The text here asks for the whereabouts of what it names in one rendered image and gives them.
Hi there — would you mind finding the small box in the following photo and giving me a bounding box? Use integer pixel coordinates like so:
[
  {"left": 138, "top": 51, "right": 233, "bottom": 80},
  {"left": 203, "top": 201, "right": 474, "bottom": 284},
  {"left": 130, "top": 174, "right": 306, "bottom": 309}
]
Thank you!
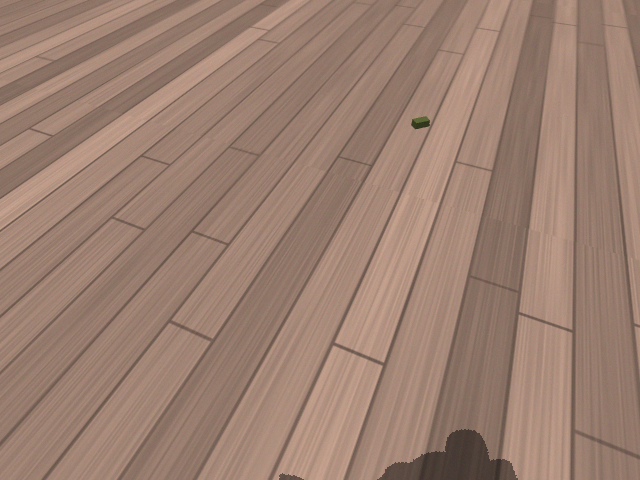
[{"left": 411, "top": 116, "right": 430, "bottom": 129}]

